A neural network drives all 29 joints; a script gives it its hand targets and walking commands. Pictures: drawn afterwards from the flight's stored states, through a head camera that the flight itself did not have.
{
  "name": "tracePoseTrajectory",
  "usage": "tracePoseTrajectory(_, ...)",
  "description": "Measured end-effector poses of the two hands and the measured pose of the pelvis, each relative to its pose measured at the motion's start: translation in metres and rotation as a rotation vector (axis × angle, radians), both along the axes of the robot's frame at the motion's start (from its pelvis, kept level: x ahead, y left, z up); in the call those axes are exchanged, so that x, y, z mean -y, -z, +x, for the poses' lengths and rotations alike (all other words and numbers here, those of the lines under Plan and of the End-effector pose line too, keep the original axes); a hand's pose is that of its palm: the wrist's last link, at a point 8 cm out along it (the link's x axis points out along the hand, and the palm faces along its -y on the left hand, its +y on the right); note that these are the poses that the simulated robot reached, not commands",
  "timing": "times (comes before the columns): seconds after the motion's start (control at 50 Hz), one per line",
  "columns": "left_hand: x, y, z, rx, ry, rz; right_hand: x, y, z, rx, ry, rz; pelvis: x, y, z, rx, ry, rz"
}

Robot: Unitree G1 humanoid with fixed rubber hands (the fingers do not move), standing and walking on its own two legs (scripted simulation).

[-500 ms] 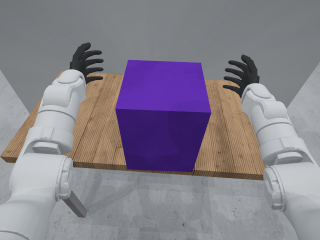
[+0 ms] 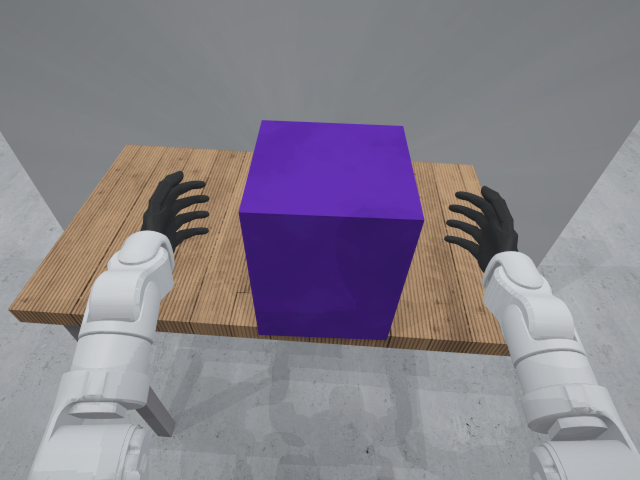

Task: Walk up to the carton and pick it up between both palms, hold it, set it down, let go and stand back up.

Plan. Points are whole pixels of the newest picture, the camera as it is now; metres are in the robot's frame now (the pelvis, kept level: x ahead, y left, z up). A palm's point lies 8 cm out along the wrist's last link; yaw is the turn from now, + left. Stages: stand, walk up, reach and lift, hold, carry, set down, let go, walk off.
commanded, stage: set down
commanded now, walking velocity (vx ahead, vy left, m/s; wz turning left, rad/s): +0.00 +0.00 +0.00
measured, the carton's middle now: (327, 235) +0.42 +0.00 +0.07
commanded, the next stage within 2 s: none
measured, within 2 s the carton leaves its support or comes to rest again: neither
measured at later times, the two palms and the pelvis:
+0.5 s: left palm (164, 294) +0.30 +0.20 +0.08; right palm (506, 312) +0.29 -0.21 +0.08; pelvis +0.01 +0.00 +0.00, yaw -1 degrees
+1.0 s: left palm (153, 365) +0.24 +0.21 +0.03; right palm (503, 377) +0.23 -0.20 +0.03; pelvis +0.02 +0.00 +0.00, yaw -1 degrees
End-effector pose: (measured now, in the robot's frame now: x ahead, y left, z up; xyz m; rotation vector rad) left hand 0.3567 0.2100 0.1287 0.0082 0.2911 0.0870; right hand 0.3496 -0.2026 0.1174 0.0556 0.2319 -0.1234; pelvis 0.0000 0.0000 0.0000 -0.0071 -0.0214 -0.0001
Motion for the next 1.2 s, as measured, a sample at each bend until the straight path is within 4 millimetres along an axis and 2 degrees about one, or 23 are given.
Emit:
tracePoseTrajectory(0.28, 0.002, 0.013, -0.027, 0.005, -0.004, -0.008, 0.006, 0.015, -0.03, 0.0, 0.009, -0.006, -0.001, 0.0, -0.003, 0.009, 0.008, 0.007)
tracePoseTrajectory(0.62, 0.005, 0.059, -0.073, -0.03, -0.01, -0.01, 0.007, 0.052, -0.081, -0.025, 0.016, -0.02, 0.002, -0.001, 0.01, 0.026, 0.021, 0.009)
tracePoseTrajectory(0.84, -0.001, 0.076, -0.096, -0.035, -0.014, 0.009, 0.002, 0.069, -0.102, -0.052, 0.002, -0.033, 0.002, -0.002, 0.018, 0.026, 0.021, 0.007)
tracePoseTrajectory(1.04, -0.003, 0.105, -0.125, -0.093, -0.015, 0.019, 0.002, 0.093, -0.128, -0.124, 0.004, -0.051, -0.001, -0.001, 0.021, 0.032, 0.016, 0.003)
tracePoseTrajectory(1.2, -0.004, 0.124, -0.14, -0.159, -0.014, 0.037, 0.002, 0.111, -0.141, -0.19, -0.001, -0.068, -0.003, -0.001, 0.02, 0.035, 0.016, 0.002)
